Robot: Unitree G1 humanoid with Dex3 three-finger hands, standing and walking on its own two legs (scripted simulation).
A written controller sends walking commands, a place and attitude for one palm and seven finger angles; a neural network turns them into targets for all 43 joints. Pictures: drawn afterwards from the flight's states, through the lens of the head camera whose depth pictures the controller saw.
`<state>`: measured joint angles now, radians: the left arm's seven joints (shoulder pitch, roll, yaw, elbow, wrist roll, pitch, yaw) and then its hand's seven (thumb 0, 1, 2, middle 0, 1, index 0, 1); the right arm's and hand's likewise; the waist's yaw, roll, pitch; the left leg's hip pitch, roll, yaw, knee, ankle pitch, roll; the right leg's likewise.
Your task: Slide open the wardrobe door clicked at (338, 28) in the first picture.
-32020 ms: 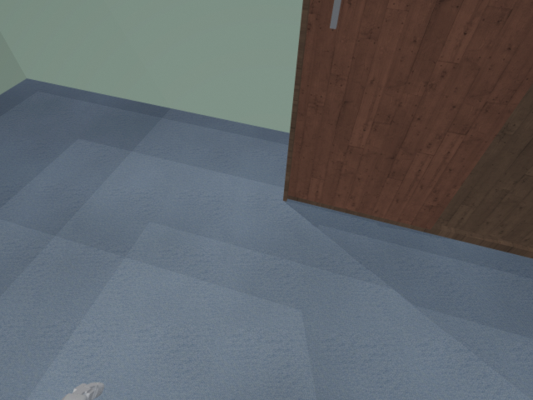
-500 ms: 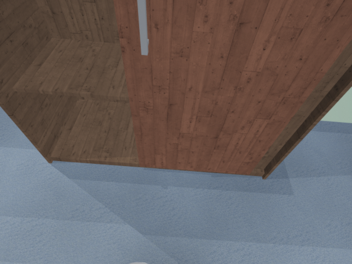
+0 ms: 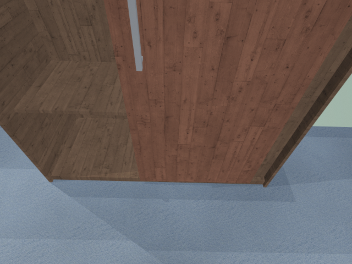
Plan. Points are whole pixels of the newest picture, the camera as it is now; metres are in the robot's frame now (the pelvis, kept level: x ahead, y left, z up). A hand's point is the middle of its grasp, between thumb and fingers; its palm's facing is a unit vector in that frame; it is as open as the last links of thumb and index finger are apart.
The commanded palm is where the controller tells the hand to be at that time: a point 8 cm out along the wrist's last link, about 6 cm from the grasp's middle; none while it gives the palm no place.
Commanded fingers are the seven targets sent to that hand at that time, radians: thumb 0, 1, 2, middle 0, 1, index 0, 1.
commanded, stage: let the arm hang, fingers relaxed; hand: left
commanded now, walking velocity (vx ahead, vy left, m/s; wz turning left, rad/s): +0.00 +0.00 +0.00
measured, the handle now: (134, 14) +0.66 +0.15 +0.25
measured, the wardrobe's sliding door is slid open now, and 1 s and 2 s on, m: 0.56 0.56 0.56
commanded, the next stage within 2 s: look to check the result in 0.14 s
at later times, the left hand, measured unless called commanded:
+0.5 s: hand out of the picture +0.01 +0.18 -0.18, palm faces +0.01 -0.98 -0.20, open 7.4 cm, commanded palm none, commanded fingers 0.00 0.90 0.90 -0.20 -0.30 -0.20 -0.30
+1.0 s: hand out of the picture +0.05 +0.20 -0.17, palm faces -0.01 -0.97 -0.25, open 7.4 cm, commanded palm none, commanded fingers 0.00 0.90 0.90 -0.20 -0.30 -0.20 -0.30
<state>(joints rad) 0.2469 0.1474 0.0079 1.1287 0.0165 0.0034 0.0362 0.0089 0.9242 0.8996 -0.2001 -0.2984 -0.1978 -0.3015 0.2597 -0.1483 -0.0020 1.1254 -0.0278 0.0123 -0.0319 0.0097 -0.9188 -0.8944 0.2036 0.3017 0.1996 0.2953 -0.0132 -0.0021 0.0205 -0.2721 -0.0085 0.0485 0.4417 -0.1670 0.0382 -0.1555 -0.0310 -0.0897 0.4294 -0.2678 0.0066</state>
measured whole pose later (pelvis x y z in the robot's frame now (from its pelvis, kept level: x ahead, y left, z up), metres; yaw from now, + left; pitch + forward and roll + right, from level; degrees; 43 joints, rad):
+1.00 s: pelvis +0.02 +0.00 +0.01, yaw +0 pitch -1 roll +0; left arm 0.19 0.23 0.01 1.14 0.01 -0.01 0.02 0.00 0.91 0.90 -0.20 -0.30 -0.20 -0.30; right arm 0.17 -0.23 0.00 1.14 -0.02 0.00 -0.02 0.00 -0.91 -0.89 0.20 0.30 0.20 0.30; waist -0.01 -0.01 0.05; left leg -0.20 -0.01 0.06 0.37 -0.16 0.03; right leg -0.08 -0.03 -0.08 0.34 -0.25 0.01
